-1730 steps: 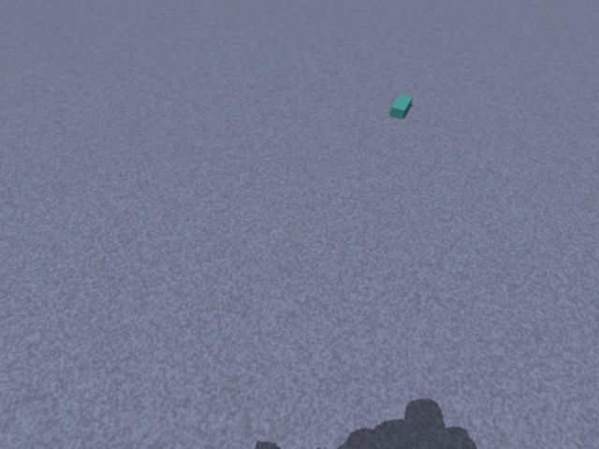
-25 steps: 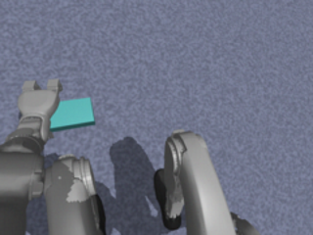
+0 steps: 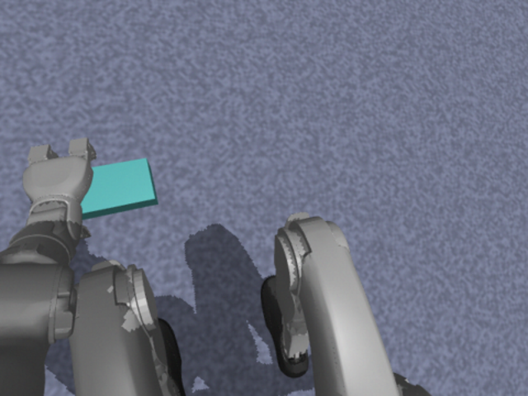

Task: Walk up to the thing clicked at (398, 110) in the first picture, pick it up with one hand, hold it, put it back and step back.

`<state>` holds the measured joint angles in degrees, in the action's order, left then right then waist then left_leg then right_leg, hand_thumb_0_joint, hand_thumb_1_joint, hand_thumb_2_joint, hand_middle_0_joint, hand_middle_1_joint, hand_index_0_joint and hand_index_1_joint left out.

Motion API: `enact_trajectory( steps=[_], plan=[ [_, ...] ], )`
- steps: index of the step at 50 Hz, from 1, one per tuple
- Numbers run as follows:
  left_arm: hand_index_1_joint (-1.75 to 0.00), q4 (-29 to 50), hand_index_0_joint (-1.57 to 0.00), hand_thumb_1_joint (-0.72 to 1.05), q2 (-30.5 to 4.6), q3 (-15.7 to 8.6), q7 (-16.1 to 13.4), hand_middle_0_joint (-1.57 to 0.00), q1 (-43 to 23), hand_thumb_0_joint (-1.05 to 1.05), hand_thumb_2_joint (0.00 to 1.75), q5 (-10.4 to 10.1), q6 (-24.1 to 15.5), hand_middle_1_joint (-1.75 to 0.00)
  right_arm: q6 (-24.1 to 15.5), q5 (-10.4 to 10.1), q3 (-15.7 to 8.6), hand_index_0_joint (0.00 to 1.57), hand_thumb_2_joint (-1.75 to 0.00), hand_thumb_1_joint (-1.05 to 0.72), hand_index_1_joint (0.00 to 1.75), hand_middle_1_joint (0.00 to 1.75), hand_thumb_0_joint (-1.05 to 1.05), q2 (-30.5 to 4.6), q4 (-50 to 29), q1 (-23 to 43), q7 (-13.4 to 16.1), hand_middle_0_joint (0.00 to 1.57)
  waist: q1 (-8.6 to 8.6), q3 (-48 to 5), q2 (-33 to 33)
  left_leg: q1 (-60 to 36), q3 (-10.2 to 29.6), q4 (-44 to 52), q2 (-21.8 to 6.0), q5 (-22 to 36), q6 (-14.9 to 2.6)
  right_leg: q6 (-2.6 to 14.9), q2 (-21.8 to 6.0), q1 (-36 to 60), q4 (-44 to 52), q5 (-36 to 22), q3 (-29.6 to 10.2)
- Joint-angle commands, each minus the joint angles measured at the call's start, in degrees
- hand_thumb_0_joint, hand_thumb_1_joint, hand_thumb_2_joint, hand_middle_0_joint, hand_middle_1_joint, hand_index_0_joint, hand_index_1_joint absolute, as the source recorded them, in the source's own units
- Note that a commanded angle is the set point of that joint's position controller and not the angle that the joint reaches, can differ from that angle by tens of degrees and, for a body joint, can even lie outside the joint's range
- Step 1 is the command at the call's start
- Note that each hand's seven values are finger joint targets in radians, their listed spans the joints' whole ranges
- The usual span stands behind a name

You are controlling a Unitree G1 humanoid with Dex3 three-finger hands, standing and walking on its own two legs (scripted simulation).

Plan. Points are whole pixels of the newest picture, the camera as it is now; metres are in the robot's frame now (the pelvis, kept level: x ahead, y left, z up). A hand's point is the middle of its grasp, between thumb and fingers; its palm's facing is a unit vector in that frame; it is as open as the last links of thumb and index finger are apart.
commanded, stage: close in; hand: left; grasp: from above
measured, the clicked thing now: (107, 190) +0.47 +0.18 -0.30
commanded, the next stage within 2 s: rest palm in 0.24 s
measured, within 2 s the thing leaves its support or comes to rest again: neither
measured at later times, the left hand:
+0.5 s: hand (89, 193) +0.45 +0.19 -0.22, palm faces -0.51 -0.05 -0.86, open 14.1 cm
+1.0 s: hand (99, 190) +0.47 +0.19 -0.26, palm faces -0.46 -0.06 -0.89, open 13.8 cm
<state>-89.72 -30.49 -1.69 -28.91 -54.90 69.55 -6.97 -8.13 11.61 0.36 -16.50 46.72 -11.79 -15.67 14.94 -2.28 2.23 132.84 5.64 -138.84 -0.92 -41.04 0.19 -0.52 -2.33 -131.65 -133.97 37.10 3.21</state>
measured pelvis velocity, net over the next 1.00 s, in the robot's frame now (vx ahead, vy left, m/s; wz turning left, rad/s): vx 0.00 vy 0.01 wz -0.09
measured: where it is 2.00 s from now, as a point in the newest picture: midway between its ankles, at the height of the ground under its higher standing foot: (230, 366)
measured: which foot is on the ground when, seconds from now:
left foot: down 0.00-1.00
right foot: down 0.00-1.00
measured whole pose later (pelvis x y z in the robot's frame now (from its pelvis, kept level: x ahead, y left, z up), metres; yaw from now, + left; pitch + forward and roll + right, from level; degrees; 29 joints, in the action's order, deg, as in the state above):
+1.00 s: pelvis +0.00 +0.01 -0.02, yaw -5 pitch +32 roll -11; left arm -102.6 -39.7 -3.7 -41.1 -61.5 74.7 -8.5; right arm -16.0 17.3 8.5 -17.7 43.9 -7.4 -22.4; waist 21.5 5.0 -1.9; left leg 135.4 10.6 -145.6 -0.8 -43.0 -0.2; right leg -1.9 -1.2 -131.6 -136.6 37.3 7.2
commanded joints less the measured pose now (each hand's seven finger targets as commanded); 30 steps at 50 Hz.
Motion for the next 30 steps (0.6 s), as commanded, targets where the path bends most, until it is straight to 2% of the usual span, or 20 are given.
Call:
enact_trajectory(
  steps=[1,2,3,5,6,7,9,10,11,12,13,14,15,16,18,19,24,27,29,30],
  plan=[
    [-1.10,12.3,-0.07,-0.54,-4.5,4.1,-1.4,-0.08,-27.9,0.00,1.11,0.5,-6.3,-1.09,-1.5,0.2,-4.4,0.20,-0.90,-0.91,0.30,0.30,0.00,-13.2,1.0,-11.9,1.3,0.20,4.84,-40.5,10.5,-25.0,-4.6,12.2,2.3,7.6,-1.43,2.40,3.1,23.5,14.2,-7.8,4.9],
    [-1.12,13.6,-0.07,-0.55,-3.5,5.5,-1.9,-0.08,-28.2,0.00,1.13,1.1,-6.9,-1.11,-1.6,0.3,-4.1,0.20,-0.90,-0.91,0.30,0.30,0.00,-12.1,1.4,-11.5,1.4,0.20,3.91,-41.8,12.1,-26.8,-4.2,12.9,2.1,8.1,-0.96,2.60,3.1,22.8,13.8,-8.1,5.5],
    [-1.15,11.1,-0.08,-0.54,-5.4,4.3,-2.9,-0.10,-27.0,0.00,1.19,2.5,-6.8,-1.12,-1.5,0.6,-4.4,0.20,-0.90,-0.91,0.30,0.30,0.00,-13.2,1.4,-11.2,1.7,0.20,3.89,-41.3,12.5,-28.2,-4.0,13.1,2.2,8.1,-0.88,2.64,3.0,21.6,13.6,-8.2,5.7],
    [-1.14,8.3,-0.09,-0.53,-2.6,5.7,-4.5,-0.10,-28.3,0.00,1.20,3.5,-6.4,-1.12,-1.5,1.0,-3.8,0.20,-0.90,-0.91,0.30,0.30,0.00,-13.2,1.6,-10.7,1.8,0.20,4.87,-40.0,12.3,-28.4,-4.0,13.4,2.2,8.0,-0.73,2.76,3.3,20.3,13.3,-8.7,6.3],
    [-1.13,9.0,-0.09,-0.51,-5.6,4.2,-5.7,-0.11,-30.1,0.00,1.20,4.5,-6.0,-1.11,-1.5,1.1,-3.7,0.20,-0.90,-0.90,0.30,0.30,0.00,-13.6,1.4,-10.5,1.8,0.20,4.23,-40.9,14.1,-29.4,-3.9,13.9,2.2,8.9,-0.66,2.81,3.0,19.9,13.1,-9.4,6.3],
    [-1.12,4.6,-0.09,-0.51,-5.9,3.6,-6.7,-0.11,-27.6,0.00,1.21,5.2,-5.1,-1.09,-1.5,1.3,-3.3,0.20,-0.90,-0.90,0.30,0.30,0.00,-13.6,1.3,-9.9,1.8,0.20,3.93,-38.8,13.7,-28.7,-3.7,13.9,2.1,9.0,-0.62,2.93,2.9,19.2,12.6,-9.8,6.5],
    [-1.10,-0.7,-0.09,-0.51,-6.7,3.4,-8.0,-0.11,-26.9,0.00,1.22,6.9,-3.5,-1.08,-1.5,2.2,-1.8,0.20,-0.90,-0.90,0.30,0.30,0.00,-12.9,2.1,-9.9,1.3,0.20,5.17,-33.9,11.3,-25.6,-4.0,13.7,2.2,8.7,-0.99,2.77,3.3,18.4,12.7,-9.8,6.8],
    [-1.12,-2.8,-0.09,-0.50,-9.6,1.3,-8.6,-0.12,-24.8,0.00,1.22,7.3,-2.7,-1.09,-1.3,2.4,-1.5,0.20,-0.90,-0.89,0.30,0.30,0.00,-13.5,1.9,-10.0,1.1,0.20,4.45,-32.8,11.1,-24.1,-4.4,13.7,2.5,8.8,-1.29,2.83,3.3,19.2,12.9,-9.8,6.4],
    [-1.12,-4.9,-0.10,-0.49,-10.4,0.0,-8.9,-0.12,-22.1,0.00,1.23,7.1,-1.7,-1.10,-1.4,2.3,-1.4,0.20,-0.90,-0.89,0.30,0.30,0.00,-13.9,1.5,-9.7,1.0,0.20,4.02,-32.1,10.1,-23.3,-4.7,13.3,2.5,8.8,-1.55,2.68,3.2,19.5,12.9,-10.0,6.1],
    [-1.11,-5.6,-0.09,-0.50,-9.7,0.3,-9.0,-0.11,-20.1,0.00,1.20,6.9,-0.8,-1.09,-1.3,2.3,-1.9,0.20,-0.90,-0.89,0.30,0.30,0.00,-14.7,0.2,-8.5,0.9,0.20,3.40,-33.6,11.4,-23.4,-5.0,13.6,2.6,9.7,-1.70,2.62,3.2,20.6,13.0,-10.8,5.7],
    [-1.09,-5.6,-0.08,-0.50,-11.4,-1.2,-9.2,-0.11,-20.5,0.00,1.19,6.8,0.0,-1.07,-1.4,2.5,-1.7,0.20,-0.90,-0.89,0.30,0.30,0.00,-14.8,0.3,-8.6,0.7,0.20,4.14,-32.8,10.4,-23.1,-4.7,13.3,2.5,9.2,-1.86,2.41,3.1,20.3,12.7,-10.6,5.8],
    [-1.06,-3.4,-0.07,-0.53,-12.4,-2.1,-9.2,-0.09,-20.8,0.00,1.16,6.7,0.5,-1.04,-1.1,2.3,-1.8,0.20,-0.90,-0.89,0.30,0.30,0.00,-15.2,-0.2,-8.9,0.5,0.20,3.38,-35.0,12.7,-24.5,-4.7,14.0,2.5,10.9,-1.69,2.54,3.0,21.4,12.5,-11.9,5.6],
    [-1.04,-4.0,-0.06,-0.54,-10.0,-0.6,-8.9,-0.08,-21.5,0.00,1.11,6.0,1.1,-1.02,-1.3,2.2,-1.4,0.20,-0.90,-0.90,0.30,0.30,0.00,-14.4,-1.4,-7.7,0.2,0.20,3.75,-34.5,12.2,-23.9,-4.7,13.4,2.4,10.3,-1.90,2.54,3.1,20.8,12.2,-11.8,5.7],
    [-1.03,-3.2,-0.06,-0.55,-12.4,-2.4,-8.7,-0.08,-20.8,0.00,1.10,5.7,1.4,-1.01,-1.0,2.3,-1.7,0.20,-0.90,-0.89,0.30,0.30,0.00,-14.9,-1.2,-8.0,0.1,0.20,3.78,-35.8,12.6,-23.9,-4.7,13.4,2.2,10.7,-1.98,2.36,3.2,22.1,12.4,-12.2,5.6],
    [-1.00,-2.4,-0.03,-0.59,-11.1,-2.0,-7.6,-0.07,-20.8,0.00,1.09,4.8,1.5,-0.97,-1.0,2.1,-1.6,0.20,-0.90,-0.90,0.30,0.30,0.00,-14.7,-2.4,-8.4,-0.4,0.20,4.71,-35.4,11.7,-22.9,-4.6,12.7,2.2,11.2,-2.19,2.10,3.2,23.1,12.0,-12.8,5.6],
    [-0.99,-2.8,-0.03,-0.60,-13.2,-3.7,-7.4,-0.06,-20.7,0.00,1.08,4.1,1.3,-0.96,-1.0,2.1,-1.2,0.20,-0.90,-0.90,0.30,0.30,0.00,-14.4,-2.0,-9.0,-0.4,0.20,4.99,-34.9,11.0,-21.7,-4.6,12.0,2.1,10.8,-2.34,1.91,3.2,23.6,12.0,-12.7,5.6],
    [-1.00,1.3,-0.03,-0.60,-10.1,-0.4,-5.0,-0.06,-25.5,0.00,1.08,2.7,-3.0,-0.97,-2.0,2.4,0.0,0.20,-0.90,-0.90,0.30,0.30,0.00,-14.6,-2.0,-10.3,-0.5,0.20,7.62,-35.2,10.4,-21.2,-3.7,10.4,2.1,8.7,-2.27,1.68,3.3,23.3,11.9,-10.3,6.3],
    [-1.03,2.1,-0.04,-0.60,-10.9,0.7,-6.3,-0.07,-24.6,0.00,1.10,3.4,-5.7,-0.99,-2.7,2.7,0.2,0.20,-0.90,-0.90,0.30,0.30,0.00,-14.7,-0.8,-10.6,-0.6,0.20,6.41,-38.4,13.7,-24.4,-3.4,10.1,1.8,11.0,-1.22,1.86,3.9,24.8,11.0,-12.2,7.0],
    [-1.05,-0.4,-0.04,-0.57,-10.1,1.7,-7.8,-0.08,-24.9,0.00,1.12,4.7,-6.8,-1.01,-3.6,3.8,1.5,0.20,-0.90,-0.90,0.30,0.30,0.00,-14.7,-0.7,-9.8,-1.3,0.20,7.39,-35.6,13.9,-24.5,-2.8,9.6,1.9,10.0,-1.07,2.17,4.0,22.9,9.6,-11.4,8.0],
    [-1.07,2.1,-0.05,-0.56,-13.6,0.0,-9.2,-0.09,-25.8,0.00,1.15,5.4,-7.3,-1.03,-3.6,3.9,1.2,0.20,-0.90,-0.90,0.30,0.30,0.00,-15.5,-0.4,-10.2,-1.3,0.20,6.65,-37.1,15.4,-25.3,-2.7,9.8,1.8,11.0,-0.97,2.13,4.4,24.0,10.1,-12.3,7.9]
  ],
)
